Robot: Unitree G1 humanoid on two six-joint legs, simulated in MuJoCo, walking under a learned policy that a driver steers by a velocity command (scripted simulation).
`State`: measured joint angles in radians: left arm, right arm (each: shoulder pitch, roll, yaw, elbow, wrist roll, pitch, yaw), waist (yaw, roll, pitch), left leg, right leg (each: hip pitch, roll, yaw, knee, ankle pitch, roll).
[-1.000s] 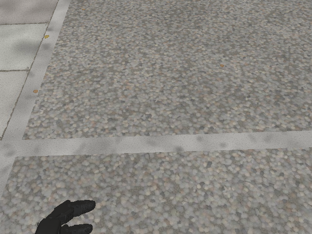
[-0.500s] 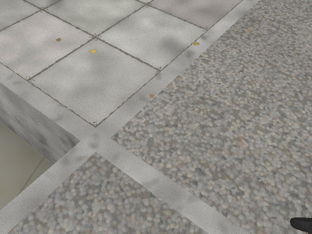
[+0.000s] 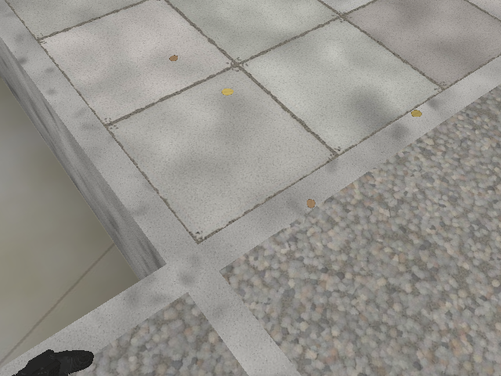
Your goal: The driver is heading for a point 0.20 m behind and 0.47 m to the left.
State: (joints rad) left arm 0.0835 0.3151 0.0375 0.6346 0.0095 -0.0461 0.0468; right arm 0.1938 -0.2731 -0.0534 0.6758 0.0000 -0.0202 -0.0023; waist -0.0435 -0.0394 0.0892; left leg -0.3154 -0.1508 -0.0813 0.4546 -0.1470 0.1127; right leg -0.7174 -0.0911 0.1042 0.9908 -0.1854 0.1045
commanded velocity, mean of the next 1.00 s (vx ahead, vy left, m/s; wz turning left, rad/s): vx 0.05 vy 0.00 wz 0.63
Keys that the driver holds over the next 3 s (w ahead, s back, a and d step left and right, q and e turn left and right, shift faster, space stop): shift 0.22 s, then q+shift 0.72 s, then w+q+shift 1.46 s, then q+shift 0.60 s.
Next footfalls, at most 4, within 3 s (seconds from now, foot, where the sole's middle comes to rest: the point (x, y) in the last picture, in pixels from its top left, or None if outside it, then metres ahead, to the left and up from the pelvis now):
0.14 right None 0.18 -0.18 -0.77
0.54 left None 0.08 0.08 -0.77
1.10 right None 0.21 -0.08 -0.77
1.58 left None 0.14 0.39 -0.77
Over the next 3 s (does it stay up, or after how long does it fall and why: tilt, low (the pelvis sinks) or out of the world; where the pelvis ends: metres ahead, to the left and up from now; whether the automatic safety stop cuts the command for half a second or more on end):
stays up -0.21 0.93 -0.03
